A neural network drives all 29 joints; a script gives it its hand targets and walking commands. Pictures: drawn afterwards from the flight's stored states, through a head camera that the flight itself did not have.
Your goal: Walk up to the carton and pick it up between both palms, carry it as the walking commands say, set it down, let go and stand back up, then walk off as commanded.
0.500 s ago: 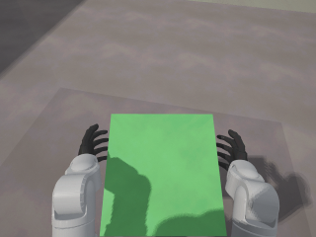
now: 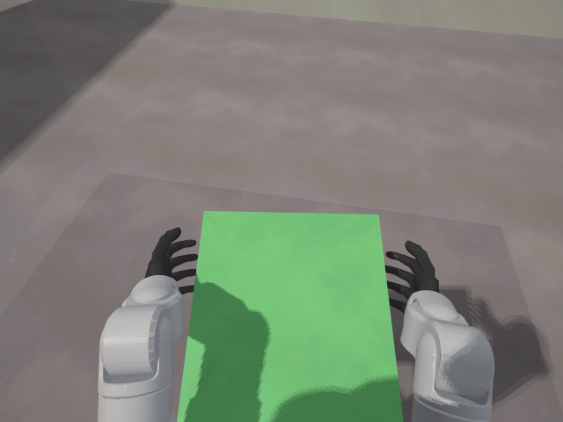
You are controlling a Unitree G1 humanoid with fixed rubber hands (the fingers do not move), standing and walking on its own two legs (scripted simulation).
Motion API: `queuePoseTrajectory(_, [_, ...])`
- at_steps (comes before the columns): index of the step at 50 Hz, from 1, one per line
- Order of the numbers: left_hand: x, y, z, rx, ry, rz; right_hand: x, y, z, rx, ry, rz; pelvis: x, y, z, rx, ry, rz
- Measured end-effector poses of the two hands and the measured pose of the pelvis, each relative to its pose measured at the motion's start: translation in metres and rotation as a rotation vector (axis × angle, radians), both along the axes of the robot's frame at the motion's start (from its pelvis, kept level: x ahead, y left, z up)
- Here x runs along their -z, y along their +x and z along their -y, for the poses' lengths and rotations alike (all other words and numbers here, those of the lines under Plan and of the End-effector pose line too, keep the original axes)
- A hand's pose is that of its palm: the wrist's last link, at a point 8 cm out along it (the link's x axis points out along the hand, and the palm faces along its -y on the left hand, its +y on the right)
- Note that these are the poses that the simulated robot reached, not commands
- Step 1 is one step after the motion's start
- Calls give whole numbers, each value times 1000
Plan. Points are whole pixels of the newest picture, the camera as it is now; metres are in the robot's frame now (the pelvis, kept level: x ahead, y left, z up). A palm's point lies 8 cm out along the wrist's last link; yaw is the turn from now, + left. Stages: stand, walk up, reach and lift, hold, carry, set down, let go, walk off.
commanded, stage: carry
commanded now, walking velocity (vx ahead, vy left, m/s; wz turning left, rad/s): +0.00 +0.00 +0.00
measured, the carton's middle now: (288, 316) +0.27 -0.01 -0.01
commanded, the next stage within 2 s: none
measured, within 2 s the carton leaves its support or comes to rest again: neither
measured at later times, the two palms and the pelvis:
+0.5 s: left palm (107, 300) +0.23 +0.21 +0.10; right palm (384, 319) +0.22 -0.11 +0.10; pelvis -0.03 +0.06 +0.00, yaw -2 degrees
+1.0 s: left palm (173, 302) +0.23 +0.13 +0.10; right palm (450, 334) +0.21 -0.19 +0.09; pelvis -0.04 -0.01 +0.00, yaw -3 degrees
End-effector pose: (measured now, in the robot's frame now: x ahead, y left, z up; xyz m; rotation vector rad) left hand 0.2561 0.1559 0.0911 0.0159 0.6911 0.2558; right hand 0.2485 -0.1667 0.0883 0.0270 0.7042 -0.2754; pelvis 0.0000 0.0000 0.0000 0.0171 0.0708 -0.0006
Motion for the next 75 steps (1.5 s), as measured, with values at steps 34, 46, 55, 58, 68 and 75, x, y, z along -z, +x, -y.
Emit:
queuePoseTrajectory(34, [-16, -28, -42, 22, -11, 18, -18, -37, -42, 25, -8, 17, -5, -33, -47, 39, -21, 30])
queuePoseTrajectory(46, [-10, -26, 2, 35, -14, 15, -11, -40, 1, 43, -7, 14, -2, -38, -8, 57, -25, 17])
queuePoseTrajectory(55, [0, -21, 41, 66, -10, 11, 0, -46, 40, 76, -1, 9, 5, -40, 23, 55, -29, 10])
queuePoseTrajectory(58, [4, -20, 49, 69, -13, 7, 3, -46, 48, 80, -3, 5, 8, -40, 30, 55, -25, 10])
queuePoseTrajectory(68, [11, -22, 59, 54, -18, 5, 8, -42, 58, 65, -8, 3, 11, -41, 43, 57, -11, 8])
queuePoseTrajectory(75, [10, -23, 61, 49, -19, 13, 7, -42, 60, 60, -9, 11, 12, -42, 47, 57, -11, 7])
